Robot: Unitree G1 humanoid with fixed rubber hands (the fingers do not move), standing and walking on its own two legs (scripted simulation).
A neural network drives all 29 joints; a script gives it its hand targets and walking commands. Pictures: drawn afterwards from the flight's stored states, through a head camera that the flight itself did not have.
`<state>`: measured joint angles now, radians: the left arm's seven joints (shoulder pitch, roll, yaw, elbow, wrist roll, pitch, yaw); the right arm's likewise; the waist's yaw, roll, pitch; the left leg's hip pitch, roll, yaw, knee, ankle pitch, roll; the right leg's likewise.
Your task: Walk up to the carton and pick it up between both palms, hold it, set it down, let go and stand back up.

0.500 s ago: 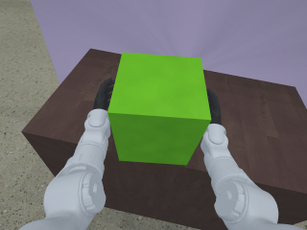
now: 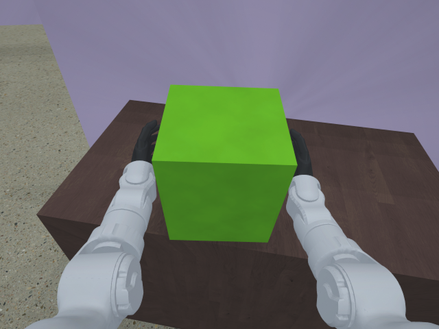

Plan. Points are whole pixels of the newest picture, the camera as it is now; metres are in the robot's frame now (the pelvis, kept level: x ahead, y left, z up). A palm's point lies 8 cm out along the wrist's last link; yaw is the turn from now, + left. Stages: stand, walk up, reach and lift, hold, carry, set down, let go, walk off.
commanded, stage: reach and lift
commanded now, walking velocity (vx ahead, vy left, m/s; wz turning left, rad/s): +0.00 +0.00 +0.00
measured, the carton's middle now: (221, 167) +0.43 +0.00 +0.10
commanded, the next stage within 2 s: hold in 1.96 s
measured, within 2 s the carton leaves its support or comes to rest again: neither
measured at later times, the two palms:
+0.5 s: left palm (123, 145) +0.38 +0.17 +0.20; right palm (306, 153) +0.37 -0.13 +0.19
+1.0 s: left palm (121, 141) +0.36 +0.16 +0.22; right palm (313, 147) +0.36 -0.14 +0.21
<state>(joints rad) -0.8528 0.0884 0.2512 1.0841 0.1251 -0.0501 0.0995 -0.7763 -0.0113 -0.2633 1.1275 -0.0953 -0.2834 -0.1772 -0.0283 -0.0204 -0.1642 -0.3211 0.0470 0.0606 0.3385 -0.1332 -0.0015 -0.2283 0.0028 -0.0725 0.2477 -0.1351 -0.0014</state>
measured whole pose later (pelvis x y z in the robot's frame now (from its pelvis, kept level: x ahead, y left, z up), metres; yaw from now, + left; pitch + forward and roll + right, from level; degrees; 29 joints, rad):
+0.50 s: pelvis -0.02 +0.01 +0.00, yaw +1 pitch -5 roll -1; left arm -0.89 0.07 0.31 0.76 0.24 0.43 0.06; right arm -0.88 -0.03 -0.21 1.02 0.06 0.07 -0.15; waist -0.06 -0.08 -0.05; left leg -0.12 0.03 0.05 0.34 -0.13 0.01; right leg -0.04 -0.01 -0.07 0.27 -0.14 0.01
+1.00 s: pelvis -0.03 +0.00 +0.00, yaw +2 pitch -5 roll -1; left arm -0.87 0.08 0.29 0.58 0.21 0.64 0.08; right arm -0.90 -0.08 -0.09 0.90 0.19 0.26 -0.17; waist -0.09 -0.05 -0.07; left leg -0.15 0.03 0.03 0.37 -0.13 0.01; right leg -0.06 -0.01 -0.08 0.30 -0.15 0.00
